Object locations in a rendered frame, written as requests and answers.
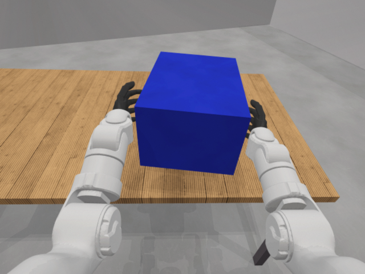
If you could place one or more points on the carton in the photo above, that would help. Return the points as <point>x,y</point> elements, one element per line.
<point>192,114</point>

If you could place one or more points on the robot left upper arm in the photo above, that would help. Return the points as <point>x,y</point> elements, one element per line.
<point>84,234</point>

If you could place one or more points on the robot right hand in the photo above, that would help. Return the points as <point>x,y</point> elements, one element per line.
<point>259,117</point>

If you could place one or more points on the table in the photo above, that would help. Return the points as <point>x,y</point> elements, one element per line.
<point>47,118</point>

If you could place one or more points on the robot right upper arm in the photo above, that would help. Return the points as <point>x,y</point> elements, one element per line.
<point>302,239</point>

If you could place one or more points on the robot left hand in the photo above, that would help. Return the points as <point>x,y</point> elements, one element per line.
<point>123,101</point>

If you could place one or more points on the robot left forearm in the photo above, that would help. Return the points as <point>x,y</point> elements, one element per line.
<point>99,179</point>

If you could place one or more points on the robot right forearm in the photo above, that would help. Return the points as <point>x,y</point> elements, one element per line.
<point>281,186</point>

